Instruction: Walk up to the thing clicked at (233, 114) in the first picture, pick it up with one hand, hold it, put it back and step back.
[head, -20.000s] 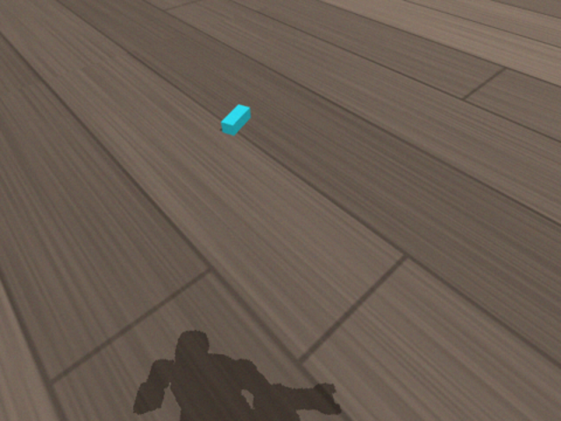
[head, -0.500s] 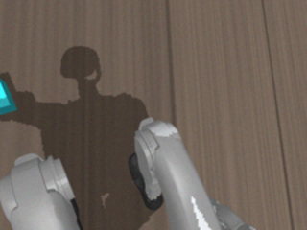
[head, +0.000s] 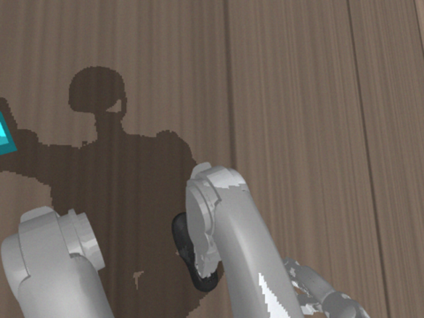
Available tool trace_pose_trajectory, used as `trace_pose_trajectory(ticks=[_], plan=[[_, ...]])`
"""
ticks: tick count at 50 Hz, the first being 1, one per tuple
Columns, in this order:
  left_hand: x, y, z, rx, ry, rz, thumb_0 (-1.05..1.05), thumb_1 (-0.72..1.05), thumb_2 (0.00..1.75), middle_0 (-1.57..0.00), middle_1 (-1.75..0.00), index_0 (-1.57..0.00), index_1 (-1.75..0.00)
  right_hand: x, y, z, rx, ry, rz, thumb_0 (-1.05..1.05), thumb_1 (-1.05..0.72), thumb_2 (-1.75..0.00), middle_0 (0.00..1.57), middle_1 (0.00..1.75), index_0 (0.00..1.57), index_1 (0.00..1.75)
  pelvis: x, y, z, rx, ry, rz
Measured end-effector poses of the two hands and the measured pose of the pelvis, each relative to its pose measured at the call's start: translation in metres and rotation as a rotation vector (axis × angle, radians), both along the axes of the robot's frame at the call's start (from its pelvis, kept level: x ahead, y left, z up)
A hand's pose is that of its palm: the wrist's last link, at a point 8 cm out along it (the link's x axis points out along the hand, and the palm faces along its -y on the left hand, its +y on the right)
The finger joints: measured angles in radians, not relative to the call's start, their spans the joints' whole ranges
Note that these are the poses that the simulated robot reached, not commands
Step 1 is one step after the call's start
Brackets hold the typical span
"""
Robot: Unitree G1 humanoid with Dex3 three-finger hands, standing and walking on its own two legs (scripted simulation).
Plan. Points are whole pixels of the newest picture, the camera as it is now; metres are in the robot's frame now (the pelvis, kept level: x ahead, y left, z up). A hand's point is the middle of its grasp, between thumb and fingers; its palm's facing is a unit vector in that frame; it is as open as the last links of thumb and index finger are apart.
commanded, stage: close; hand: left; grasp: from above
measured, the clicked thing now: out of the picture +0.45 +0.35 -0.26
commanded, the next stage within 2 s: settle in 1.50 s
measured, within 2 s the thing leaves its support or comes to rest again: leaves its support in 1.96 s
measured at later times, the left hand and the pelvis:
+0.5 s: hand out of the picture +0.43 +0.35 -0.24, palm faces -0.44 -0.16 -0.89, open 12.2 cm; pelvis +0.00 +0.00 +0.00, yaw -1 degrees
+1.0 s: hand out of the picture +0.43 +0.35 -0.23, palm faces -0.44 -0.14 -0.89, open 11.3 cm; pelvis +0.00 +0.00 +0.00, yaw -1 degrees
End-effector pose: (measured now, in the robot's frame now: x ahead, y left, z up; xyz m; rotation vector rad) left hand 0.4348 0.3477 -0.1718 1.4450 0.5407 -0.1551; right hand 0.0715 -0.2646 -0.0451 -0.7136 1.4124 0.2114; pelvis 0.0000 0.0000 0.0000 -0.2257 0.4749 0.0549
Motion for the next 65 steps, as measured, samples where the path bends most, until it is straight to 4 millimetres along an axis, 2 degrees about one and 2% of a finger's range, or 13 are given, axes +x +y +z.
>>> trace_pose_trajectory(ticks=[21, 34, 65], plan=[[0.005, 0.008, -0.010, 0.005, 0.029, 0.044, 0.00, -0.28, 0.92, -0.25, -0.97, -0.25, -0.95, -0.020, 0.014, 0.000, 0.043, 0.050, -0.025, 0.00, -0.89, -0.90, 0.21, 0.30, 0.20, 0.30, 0.001, 0.004, 0.000, -0.016, 0.003, -0.004], [0.002, 0.004, -0.007, -0.003, 0.019, 0.013, 0.00, -0.18, 0.88, -0.31, -0.94, -0.34, -0.92, -0.015, 0.009, 0.003, 0.030, 0.037, -0.003, 0.00, -0.89, -0.89, 0.21, 0.30, 0.20, 0.30, -0.001, 0.003, 0.001, -0.016, -0.007, -0.006], [0.003, 0.004, -0.003, 0.011, 0.016, 0.023, 0.01, -0.14, 0.72, -0.44, -0.85, -0.46, -0.82, -0.017, 0.011, 0.003, 0.039, 0.019, 0.007, 0.00, -0.89, -0.89, 0.21, 0.30, 0.20, 0.30, -0.003, 0.002, 0.001, -0.015, -0.015, -0.010]])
